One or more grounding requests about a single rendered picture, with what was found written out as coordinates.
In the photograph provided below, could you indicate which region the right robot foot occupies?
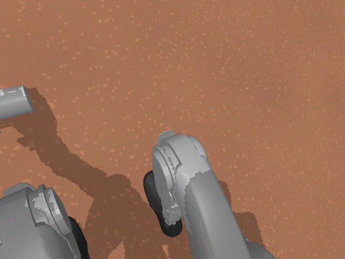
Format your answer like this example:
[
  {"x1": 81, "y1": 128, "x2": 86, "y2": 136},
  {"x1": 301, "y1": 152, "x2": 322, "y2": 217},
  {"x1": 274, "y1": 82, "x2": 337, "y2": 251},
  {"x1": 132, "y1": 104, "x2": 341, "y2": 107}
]
[{"x1": 143, "y1": 171, "x2": 182, "y2": 237}]

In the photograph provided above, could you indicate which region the can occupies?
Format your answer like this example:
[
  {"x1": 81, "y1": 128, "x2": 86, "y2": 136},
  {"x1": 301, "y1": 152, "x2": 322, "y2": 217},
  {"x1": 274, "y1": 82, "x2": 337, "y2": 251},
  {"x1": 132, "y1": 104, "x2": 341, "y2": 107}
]
[{"x1": 0, "y1": 85, "x2": 34, "y2": 120}]

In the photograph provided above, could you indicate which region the left robot foot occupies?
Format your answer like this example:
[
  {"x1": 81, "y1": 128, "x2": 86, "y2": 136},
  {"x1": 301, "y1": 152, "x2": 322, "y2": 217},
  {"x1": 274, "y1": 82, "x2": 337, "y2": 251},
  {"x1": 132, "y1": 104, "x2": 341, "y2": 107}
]
[{"x1": 68, "y1": 216, "x2": 90, "y2": 259}]

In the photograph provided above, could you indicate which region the right robot hand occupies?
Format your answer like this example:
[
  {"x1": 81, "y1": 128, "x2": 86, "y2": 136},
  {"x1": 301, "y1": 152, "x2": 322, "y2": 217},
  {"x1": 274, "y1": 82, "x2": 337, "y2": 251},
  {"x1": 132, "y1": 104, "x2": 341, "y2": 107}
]
[{"x1": 243, "y1": 236, "x2": 276, "y2": 259}]

